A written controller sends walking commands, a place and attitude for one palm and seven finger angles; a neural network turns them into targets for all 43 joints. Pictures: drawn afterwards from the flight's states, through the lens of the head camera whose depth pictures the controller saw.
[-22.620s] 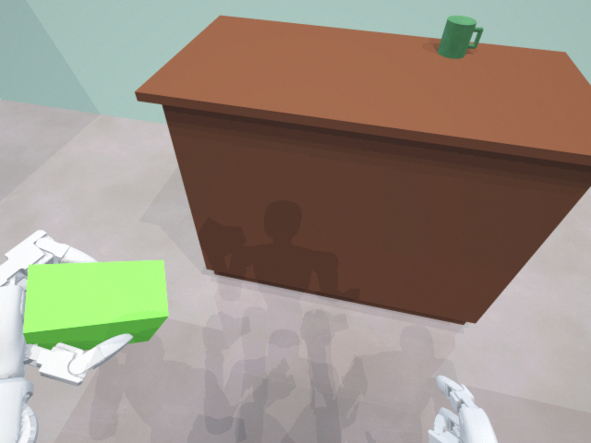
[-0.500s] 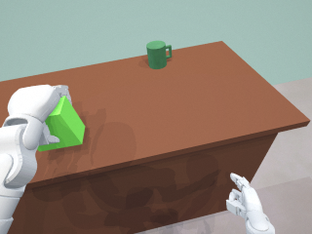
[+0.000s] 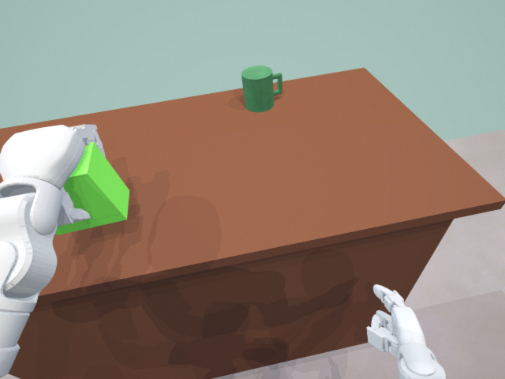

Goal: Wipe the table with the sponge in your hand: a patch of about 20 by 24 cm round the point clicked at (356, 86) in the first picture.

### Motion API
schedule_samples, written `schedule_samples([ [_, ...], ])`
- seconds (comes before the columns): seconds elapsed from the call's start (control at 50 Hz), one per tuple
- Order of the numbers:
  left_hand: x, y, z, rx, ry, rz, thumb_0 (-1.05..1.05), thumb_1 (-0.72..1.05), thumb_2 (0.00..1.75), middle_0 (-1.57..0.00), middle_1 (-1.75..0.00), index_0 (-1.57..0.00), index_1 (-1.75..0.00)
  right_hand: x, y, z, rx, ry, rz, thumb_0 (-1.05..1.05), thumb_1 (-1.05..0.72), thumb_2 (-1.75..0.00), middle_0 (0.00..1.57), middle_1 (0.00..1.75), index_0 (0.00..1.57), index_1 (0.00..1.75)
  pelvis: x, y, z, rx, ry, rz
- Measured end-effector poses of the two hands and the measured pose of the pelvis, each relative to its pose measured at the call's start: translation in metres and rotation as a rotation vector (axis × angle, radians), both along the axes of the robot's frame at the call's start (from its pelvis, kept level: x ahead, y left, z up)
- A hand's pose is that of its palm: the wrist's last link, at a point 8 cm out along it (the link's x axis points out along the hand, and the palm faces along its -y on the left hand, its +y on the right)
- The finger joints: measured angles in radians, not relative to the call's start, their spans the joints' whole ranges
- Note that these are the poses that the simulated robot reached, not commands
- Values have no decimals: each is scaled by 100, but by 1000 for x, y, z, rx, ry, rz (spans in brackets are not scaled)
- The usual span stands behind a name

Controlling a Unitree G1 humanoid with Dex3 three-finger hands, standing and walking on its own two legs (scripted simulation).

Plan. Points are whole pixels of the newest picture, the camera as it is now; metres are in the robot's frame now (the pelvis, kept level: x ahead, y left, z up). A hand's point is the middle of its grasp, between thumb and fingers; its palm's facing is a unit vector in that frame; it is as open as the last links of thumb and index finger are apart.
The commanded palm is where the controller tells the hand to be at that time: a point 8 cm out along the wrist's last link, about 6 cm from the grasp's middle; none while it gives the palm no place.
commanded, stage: move the sponge above the wiping area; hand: left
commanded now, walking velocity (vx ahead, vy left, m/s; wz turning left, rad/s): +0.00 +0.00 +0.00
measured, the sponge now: (81, 198) +0.28 +0.32 +0.17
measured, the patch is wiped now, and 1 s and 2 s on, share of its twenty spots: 0.00 0.00 0.00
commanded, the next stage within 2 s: lower the sponge onto the table in 0.70 s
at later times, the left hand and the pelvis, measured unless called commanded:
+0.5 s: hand (64, 175) +0.27 +0.32 +0.22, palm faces +0.16 +0.02 -0.99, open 10.1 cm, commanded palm +0.23 +0.30 +0.27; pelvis +0.01 -0.01 +0.00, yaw +0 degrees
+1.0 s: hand (59, 193) +0.26 +0.32 +0.20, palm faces +0.04 +0.01 -1.00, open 10.1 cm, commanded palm +0.22 +0.31 +0.28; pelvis +0.00 -0.01 +0.00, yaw +0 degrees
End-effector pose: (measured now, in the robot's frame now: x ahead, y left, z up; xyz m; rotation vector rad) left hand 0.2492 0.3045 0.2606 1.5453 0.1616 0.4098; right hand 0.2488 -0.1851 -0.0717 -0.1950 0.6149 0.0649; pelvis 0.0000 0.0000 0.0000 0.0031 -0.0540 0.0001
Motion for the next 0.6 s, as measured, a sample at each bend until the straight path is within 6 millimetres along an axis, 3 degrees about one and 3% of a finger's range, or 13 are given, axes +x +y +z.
schedule_samples([
  [0.12, 5, 13, 1, -28, 35, 115, 0, -50, 103, -76, -133, -74, -133, 1, -2, -1, 21, -1, -9, 1, -91, -90, 20, 30, 21, 30, 0, -1, 0, 1, 13, 7],
  [0.26, 11, -15, -19, -7, 137, -37, 0, -50, 103, -76, -133, -74, -133, 0, -7, 1, 10, -22, -18, 1, -91, -90, 20, 30, 21, 30, 3, -2, -1, 3, 12, 4],
  [0.34, 9, -19, -8, 11, 61, -78, 1, -50, 103, -76, -133, -74, -133, -2, -11, -1, 1, -10, -21, 1, -91, -90, 20, 30, 21, 30, 5, -4, 0, 3, 5, -6],
  [0.46, 2, 0, 10, -11, -31, 58, 1, -50, 103, -76, -133, -74, -132, -2, -15, -6, 13, 22, -23, 1, -91, -90, 20, 30, 21, 30, 5, -5, 0, 3, 11, -4],
  [0.6, -4, -4, -14, -31, 106, 71, 0, -50, 103, -76, -133, -74, -132, 2, -16, -3, 15, -4, -26, 1, -91, -90, 20, 30, 20, 30, 4, -6, -1, 4, 13, 9],
])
